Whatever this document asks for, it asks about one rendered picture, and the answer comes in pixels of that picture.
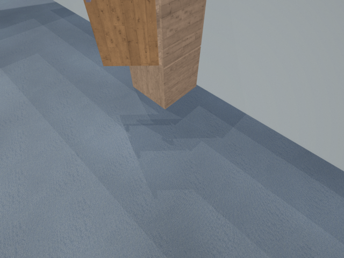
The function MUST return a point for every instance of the cupboard door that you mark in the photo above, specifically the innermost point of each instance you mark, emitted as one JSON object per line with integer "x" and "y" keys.
{"x": 125, "y": 31}

